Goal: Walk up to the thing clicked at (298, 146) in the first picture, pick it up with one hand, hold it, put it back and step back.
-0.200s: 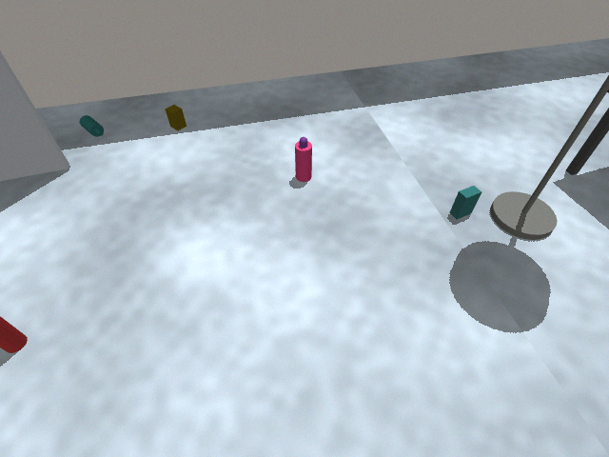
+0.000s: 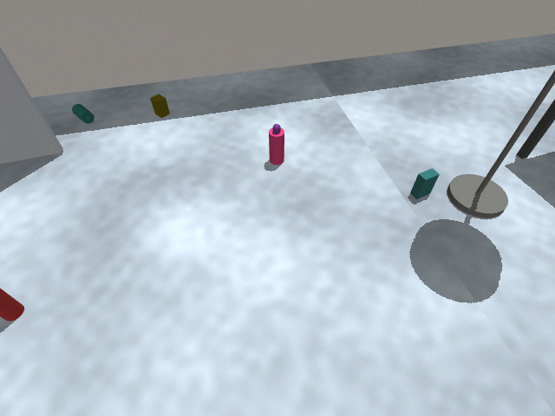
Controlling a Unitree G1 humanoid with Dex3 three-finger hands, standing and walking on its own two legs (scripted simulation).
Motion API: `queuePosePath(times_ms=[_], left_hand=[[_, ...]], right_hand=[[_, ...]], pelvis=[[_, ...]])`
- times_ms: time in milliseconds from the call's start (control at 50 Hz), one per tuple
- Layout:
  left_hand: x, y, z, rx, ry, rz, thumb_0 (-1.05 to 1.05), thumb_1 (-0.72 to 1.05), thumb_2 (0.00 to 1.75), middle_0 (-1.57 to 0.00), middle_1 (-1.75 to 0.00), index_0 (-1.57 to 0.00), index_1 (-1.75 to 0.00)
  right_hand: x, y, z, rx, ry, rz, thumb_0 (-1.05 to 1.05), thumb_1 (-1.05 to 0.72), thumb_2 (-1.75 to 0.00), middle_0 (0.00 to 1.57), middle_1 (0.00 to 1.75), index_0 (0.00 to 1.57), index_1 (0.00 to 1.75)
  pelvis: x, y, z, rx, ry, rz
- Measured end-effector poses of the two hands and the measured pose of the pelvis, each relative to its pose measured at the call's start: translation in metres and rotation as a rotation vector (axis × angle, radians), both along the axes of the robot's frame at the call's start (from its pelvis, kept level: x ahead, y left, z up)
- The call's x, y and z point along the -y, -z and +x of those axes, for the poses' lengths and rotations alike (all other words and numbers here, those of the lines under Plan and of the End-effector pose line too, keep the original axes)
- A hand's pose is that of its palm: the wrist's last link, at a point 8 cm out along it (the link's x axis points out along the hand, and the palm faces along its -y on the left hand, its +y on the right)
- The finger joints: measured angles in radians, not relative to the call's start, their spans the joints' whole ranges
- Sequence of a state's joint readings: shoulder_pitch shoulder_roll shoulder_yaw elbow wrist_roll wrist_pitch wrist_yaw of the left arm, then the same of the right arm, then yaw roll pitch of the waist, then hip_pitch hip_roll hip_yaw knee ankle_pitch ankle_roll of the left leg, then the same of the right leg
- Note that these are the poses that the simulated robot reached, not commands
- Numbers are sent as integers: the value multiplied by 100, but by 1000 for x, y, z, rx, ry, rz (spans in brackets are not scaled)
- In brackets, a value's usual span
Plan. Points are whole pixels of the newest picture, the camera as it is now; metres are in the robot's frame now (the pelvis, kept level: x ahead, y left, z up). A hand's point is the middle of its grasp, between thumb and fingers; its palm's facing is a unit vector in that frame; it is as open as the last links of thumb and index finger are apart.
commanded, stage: stand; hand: left
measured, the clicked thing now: (276, 143) +1.52 +0.09 -0.66
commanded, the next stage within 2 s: walk up in 0.92 s
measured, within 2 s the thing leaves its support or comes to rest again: neither
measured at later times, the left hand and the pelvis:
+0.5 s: hand out of the picture +0.08 +0.25 -0.16, palm faces -0.03 -0.94 -0.34, open 7.4 cm; pelvis +0.01 +0.00 +0.00, yaw +0 degrees
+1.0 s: hand out of the picture +0.09 +0.26 -0.15, palm faces -0.03 -0.94 -0.34, open 7.4 cm; pelvis +0.01 +0.00 +0.00, yaw -1 degrees
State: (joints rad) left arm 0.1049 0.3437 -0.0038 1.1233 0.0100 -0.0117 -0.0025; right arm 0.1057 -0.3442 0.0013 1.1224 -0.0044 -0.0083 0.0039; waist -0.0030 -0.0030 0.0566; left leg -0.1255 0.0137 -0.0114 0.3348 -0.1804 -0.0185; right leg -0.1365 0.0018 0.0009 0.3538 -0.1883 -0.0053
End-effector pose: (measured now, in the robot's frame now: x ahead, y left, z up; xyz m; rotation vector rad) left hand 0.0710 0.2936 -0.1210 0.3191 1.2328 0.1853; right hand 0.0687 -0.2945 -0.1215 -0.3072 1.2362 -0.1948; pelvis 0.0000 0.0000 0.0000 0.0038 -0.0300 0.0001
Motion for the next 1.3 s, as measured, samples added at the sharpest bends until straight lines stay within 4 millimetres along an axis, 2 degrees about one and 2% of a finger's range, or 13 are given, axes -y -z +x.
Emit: queuePosePath(times_ms=[300,960,1060,1140,1180,1240,1300], left_hand=[[0,-1,8,14,0,0,1,90,90,-21,-30,-20,-30],[-3,-4,7,23,0,-3,1,90,90,-21,-30,-20,-30],[-11,-8,20,32,30,23,1,90,90,-21,-30,-20,-30],[-4,-18,47,51,66,47,1,90,90,-21,-30,-20,-30],[3,-22,61,70,80,65,1,90,90,-21,-30,-20,-30],[11,-19,72,118,70,108,1,90,90,-21,-30,-20,-30],[23,-23,70,110,31,102,1,90,90,-21,-30,-20,-30]], right_hand=[[1,-2,5,8,-2,-6,0,-91,-89,20,30,20,30],[4,-3,5,27,2,4,0,-90,-89,20,30,20,30],[27,-4,-1,87,34,-6,0,-90,-89,21,30,20,30],[58,-2,-10,48,66,-23,0,-90,-89,21,30,20,30],[77,4,-8,24,78,-31,0,-90,-89,21,30,20,30],[102,17,9,-3,70,-51,1,-90,-89,20,30,20,30],[109,13,40,8,54,-40,1,-91,-89,20,30,20,30]], pelvis=[[1,0,3,1,0,-1],[1,0,8,2,10,5],[10,7,20,-7,43,21],[29,9,36,2,60,33],[41,13,48,10,66,30],[59,26,65,23,51,2],[66,20,83,29,44,-11]])
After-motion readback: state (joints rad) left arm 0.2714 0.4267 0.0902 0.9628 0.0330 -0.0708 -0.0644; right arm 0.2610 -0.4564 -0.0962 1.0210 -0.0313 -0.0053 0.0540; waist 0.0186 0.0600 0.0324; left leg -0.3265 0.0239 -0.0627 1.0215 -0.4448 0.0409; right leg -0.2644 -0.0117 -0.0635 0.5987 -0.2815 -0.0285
